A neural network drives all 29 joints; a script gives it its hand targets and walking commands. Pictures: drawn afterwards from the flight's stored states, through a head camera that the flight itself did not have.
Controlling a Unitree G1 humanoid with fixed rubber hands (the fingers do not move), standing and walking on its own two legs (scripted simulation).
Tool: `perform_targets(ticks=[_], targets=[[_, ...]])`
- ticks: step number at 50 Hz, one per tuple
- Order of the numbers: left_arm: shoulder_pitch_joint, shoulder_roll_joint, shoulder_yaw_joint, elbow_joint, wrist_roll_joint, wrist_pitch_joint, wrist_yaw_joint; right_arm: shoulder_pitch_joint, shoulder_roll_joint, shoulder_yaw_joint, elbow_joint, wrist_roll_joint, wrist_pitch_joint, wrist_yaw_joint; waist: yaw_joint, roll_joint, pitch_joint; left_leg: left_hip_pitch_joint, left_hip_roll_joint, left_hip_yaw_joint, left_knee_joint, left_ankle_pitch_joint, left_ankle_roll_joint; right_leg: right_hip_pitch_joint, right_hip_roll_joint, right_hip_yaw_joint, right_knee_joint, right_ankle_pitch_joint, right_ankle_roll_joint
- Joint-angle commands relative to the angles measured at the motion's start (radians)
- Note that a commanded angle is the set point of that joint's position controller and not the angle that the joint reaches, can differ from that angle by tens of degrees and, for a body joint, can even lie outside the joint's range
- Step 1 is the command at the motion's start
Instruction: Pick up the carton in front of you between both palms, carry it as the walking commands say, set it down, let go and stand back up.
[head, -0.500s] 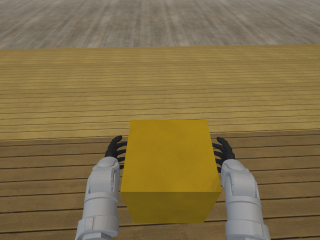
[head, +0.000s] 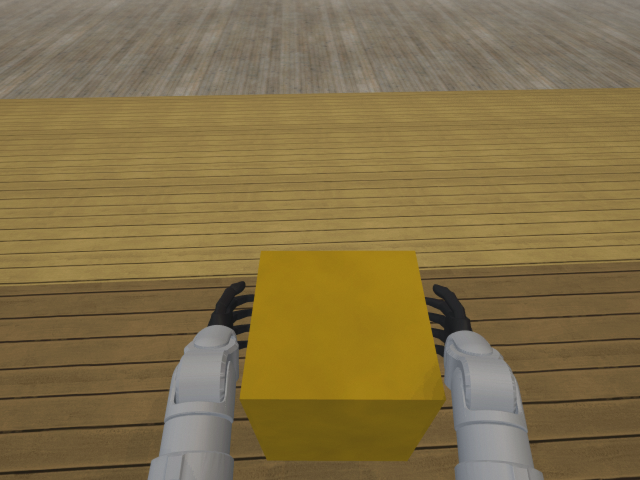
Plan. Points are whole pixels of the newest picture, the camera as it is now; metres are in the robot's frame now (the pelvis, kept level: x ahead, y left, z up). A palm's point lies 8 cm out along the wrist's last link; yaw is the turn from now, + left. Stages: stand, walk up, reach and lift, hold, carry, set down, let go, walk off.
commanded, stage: hold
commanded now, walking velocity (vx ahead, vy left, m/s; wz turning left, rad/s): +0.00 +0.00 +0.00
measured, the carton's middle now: (337, 360) +0.29 +0.00 -0.03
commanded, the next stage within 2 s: carry in 0.26 s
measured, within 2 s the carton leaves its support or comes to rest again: neither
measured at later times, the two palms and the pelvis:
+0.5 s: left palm (226, 308) +0.30 +0.14 +0.08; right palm (463, 316) +0.30 -0.16 +0.08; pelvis +0.01 +0.00 -0.01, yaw -2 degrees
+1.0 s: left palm (278, 212) +0.49 +0.10 +0.08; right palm (466, 225) +0.48 -0.20 +0.07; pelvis +0.25 -0.04 -0.02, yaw +0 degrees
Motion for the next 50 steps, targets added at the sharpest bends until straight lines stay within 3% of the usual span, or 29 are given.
perform_targets(ticks=[1, 12, 13, 14, 15, 16, 20, 22, 24, 25, 27, 28, 29, 31, 33, 34, 35, 36, 37, 38, 39, 41, 43, 45, 46, 47, 48, 49, 50], targets=[[-0.455, -0.871, -0.533, -0.076, -0.25, -0.038, -0.213, -0.443, 0.87, 0.522, -0.059, 0.242, -0.033, 0.199, 0.002, 0.004, -0.24, 0.055, -0.09, 0.001, -0.029, 0.202, 0.0, 0.026, 0.091, 0.0, -0.032, 0.212, 0.0], [-0.517, -0.874, -0.515, -0.032, -0.24, -0.044, -0.223, -0.499, 0.881, 0.503, -0.017, 0.229, -0.038, 0.202, 0.003, 0.003, -0.22, 0.026, -0.088, 0.01, -0.026, 0.09, 0.006, -0.006, 0.086, -0.006, -0.031, 0.1, -0.004], [-0.562, -0.888, -0.54, -0.037, -0.261, -0.038, -0.224, -0.546, 0.901, 0.534, -0.03, 0.257, -0.031, 0.202, 0.005, 0.021, -0.263, -0.091, 0.111, 0.01, 0.038, -0.073, 0.02, -0.132, -0.106, -0.006, 0.031, -0.086, -0.02], [-0.56, -0.901, -0.551, -0.034, -0.276, -0.03, -0.222, -0.555, 0.911, 0.541, -0.037, 0.268, -0.024, 0.199, 0.009, 0.038, -0.239, -0.123, 0.079, -0.019, 0.013, -0.385, 0.024, -0.209, -0.08, 0.029, -0.002, -0.395, -0.035], [-0.59, -0.92, -0.582, -0.082, -0.296, -0.024, -0.217, -0.568, 0.926, 0.573, -0.077, 0.293, -0.017, 0.194, 0.006, 0.035, -0.22, -0.153, 0.073, -0.021, 0.014, -0.543, 0.021, -0.258, -0.068, 0.033, 0.001, -0.546, -0.037], [-0.604, -0.923, -0.608, -0.134, -0.318, -0.014, -0.214, -0.566, 0.943, 0.604, -0.112, 0.31, -0.008, 0.19, 0.003, 0.015, -0.22, -0.186, 0.085, -0.035, -0.004, -0.58, 0.025, -0.286, -0.062, 0.016, 0.002, -0.56, -0.026], [-0.565, -0.924, -0.71, -0.238, -0.38, 0.065, -0.183, -0.532, 0.927, 0.697, -0.221, 0.358, 0.072, 0.149, 0.001, 0.079, -0.372, -0.103, 0.136, -0.062, 0.012, -0.355, 0.058, -0.249, -0.021, -0.097, 0.164, -0.183, -0.011], [-0.515, -0.9, -0.743, -0.301, -0.402, 0.114, -0.164, -0.473, 0.899, 0.727, -0.293, 0.37, 0.121, 0.119, -0.004, 0.095, -0.402, -0.098, 0.152, -0.089, 0.012, -0.436, 0.077, -0.256, -0.013, -0.109, 0.171, -0.206, -0.017], [-0.504, -0.864, -0.747, -0.368, -0.426, 0.166, -0.144, -0.454, 0.863, 0.739, -0.379, 0.381, 0.171, 0.085, -0.006, 0.075, -0.335, -0.233, 0.161, -0.114, -0.003, -0.546, 0.09, -0.26, -0.035, -0.072, 0.139, -0.335, -0.035], [-0.484, -0.846, -0.747, -0.391, -0.433, 0.193, -0.131, -0.451, 0.845, 0.741, -0.412, 0.383, 0.198, 0.068, 0.0, 0.032, -0.29, -0.324, 0.142, -0.081, 0.045, -0.535, 0.076, -0.238, -0.071, -0.019, 0.095, -0.386, -0.048], [-0.399, -0.779, -0.729, -0.411, -0.425, 0.249, -0.093, -0.428, 0.807, 0.751, -0.451, 0.395, 0.257, 0.038, 0.034, -0.199, -0.224, -0.543, 0.039, 0.114, 0.328, -0.369, 0.014, -0.108, -0.228, 0.242, -0.104, -0.49, -0.127], [-0.354, -0.752, -0.716, -0.424, -0.415, 0.274, -0.07, -0.408, 0.789, 0.755, -0.473, 0.409, 0.285, 0.026, 0.039, -0.255, -0.18, -0.67, 0.026, 0.164, 0.363, -0.304, 0.005, -0.017, -0.31, 0.353, -0.143, -0.377, -0.177], [-0.327, -0.735, -0.711, -0.458, -0.415, 0.295, -0.05, -0.387, 0.763, 0.753, -0.496, 0.423, 0.309, 0.014, 0.036, -0.222, -0.158, -0.706, 0.047, 0.164, 0.323, -0.316, 0.01, 0.022, -0.338, 0.358, -0.127, -0.224, -0.203], [-0.287, -0.742, -0.722, -0.539, -0.424, 0.332, -0.01, -0.324, 0.752, 0.754, -0.543, 0.463, 0.348, -0.007, 0.021, -0.127, -0.207, -0.592, 0.033, 0.196, 0.173, -0.244, 0.023, 0.007, -0.299, 0.273, -0.041, 0.054, -0.191], [-0.283, -0.757, -0.742, -0.654, -0.457, 0.356, 0.02, -0.263, 0.784, 0.747, -0.593, 0.495, 0.368, -0.027, 0.002, -0.059, -0.337, -0.196, 0.013, 0.229, 0.064, -0.089, 0.024, -0.169, -0.193, 0.038, 0.113, 0.105, -0.114], [-0.283, -0.761, -0.756, -0.704, -0.473, 0.365, 0.029, -0.224, 0.792, 0.739, -0.621, 0.5, 0.375, -0.038, -0.015, 0.015, -0.398, 0.046, 0.065, 0.142, 0.037, -0.063, 0.048, -0.331, -0.144, -0.07, 0.243, 0.068, -0.064], [-0.277, -0.768, -0.765, -0.741, -0.487, 0.378, 0.034, -0.184, 0.777, 0.721, -0.644, 0.484, 0.38, -0.053, -0.028, 0.229, -0.414, 0.227, 0.247, -0.132, -0.056, -0.134, 0.121, -0.553, -0.068, -0.188, 0.452, -0.077, -0.01], [-0.278, -0.767, -0.772, -0.771, -0.506, 0.39, 0.037, -0.154, 0.774, 0.702, -0.667, 0.463, 0.383, -0.067, -0.031, 0.33, -0.369, 0.336, 0.401, -0.369, -0.103, -0.021, 0.211, -0.781, -0.024, -0.201, 0.558, -0.302, 0.002], [-0.27, -0.772, -0.771, -0.797, -0.521, 0.397, 0.038, -0.157, 0.789, 0.704, -0.717, 0.465, 0.388, -0.08, -0.034, 0.239, -0.326, 0.311, 0.44, -0.376, -0.074, 0.128, 0.268, -0.834, -0.063, -0.118, 0.577, -0.372, -0.02], [-0.242, -0.774, -0.767, -0.811, -0.533, 0.402, 0.037, -0.159, 0.805, 0.712, -0.755, 0.463, 0.396, -0.09, -0.036, 0.142, -0.333, 0.292, 0.455, -0.358, -0.067, 0.179, 0.281, -0.85, -0.067, -0.126, 0.565, -0.397, -0.028], [-0.236, -0.762, -0.761, -0.8, -0.533, 0.407, 0.04, -0.19, 0.799, 0.718, -0.774, 0.465, 0.404, -0.099, -0.037, 0.081, -0.317, 0.262, 0.43, -0.292, -0.078, 0.187, 0.258, -0.838, -0.079, -0.132, 0.546, -0.382, -0.027], [-0.16, -0.745, -0.728, -0.761, -0.509, 0.409, 0.053, -0.212, 0.776, 0.741, -0.804, 0.486, 0.41, -0.108, -0.027, 0.092, -0.329, 0.23, 0.357, -0.13, -0.069, 0.171, 0.19, -0.745, -0.074, -0.168, 0.355, -0.276, -0.019], [-0.104, -0.72, -0.697, -0.752, -0.48, 0.406, 0.073, -0.189, 0.731, 0.752, -0.825, 0.498, 0.413, -0.108, -0.015, 0.151, -0.321, 0.079, 0.292, 0.015, -0.06, 0.132, 0.126, -0.519, -0.023, -0.244, 0.194, -0.104, -0.019], [-0.06, -0.689, -0.67, -0.745, -0.448, 0.401, 0.095, -0.152, 0.689, 0.749, -0.82, 0.502, 0.418, -0.109, 0.007, 0.1, -0.356, -0.133, 0.209, 0.173, 0.098, 0.134, 0.059, -0.131, 0.03, -0.33, 0.055, 0.048, -0.022], [-0.056, -0.677, -0.659, -0.743, -0.435, 0.401, 0.103, -0.139, 0.67, 0.75, -0.815, 0.505, 0.423, -0.109, 0.019, 0.02, -0.403, -0.283, 0.171, 0.24, 0.238, 0.114, 0.027, 0.084, -0.032, -0.254, 0.069, 0.01, -0.048], [-0.039, -0.652, -0.645, -0.734, -0.421, 0.403, 0.11, -0.166, 0.654, 0.757, -0.825, 0.512, 0.433, -0.107, 0.043, -0.191, -0.399, -0.518, 0.096, 0.281, 0.478, -0.05, -0.017, 0.212, -0.227, 0.09, -0.032, -0.213, -0.133], [-0.037, -0.643, -0.65, -0.733, -0.424, 0.406, 0.114, -0.182, 0.646, 0.755, -0.826, 0.521, 0.44, -0.107, 0.042, -0.311, -0.389, -0.699, 0.035, 0.214, 0.658, -0.325, -0.009, 0.268, -0.401, 0.4, -0.135, -0.19, -0.224], [-0.069, -0.652, -0.651, -0.746, -0.431, 0.411, 0.113, -0.205, 0.636, 0.755, -0.822, 0.531, 0.443, -0.106, 0.039, -0.192, -0.337, -0.756, 0.074, 0.118, 0.798, -0.368, 0.013, 0.237, -0.44, 0.433, -0.122, -0.016, -0.259], [-0.081, -0.682, -0.668, -0.769, -0.44, 0.411, 0.108, -0.176, 0.656, 0.754, -0.808, 0.532, 0.441, -0.1, 0.032, -0.097, -0.341, -0.781, 0.104, 0.109, 0.863, -0.339, 0.023, 0.214, -0.437, 0.379, -0.094, 0.103, -0.254]])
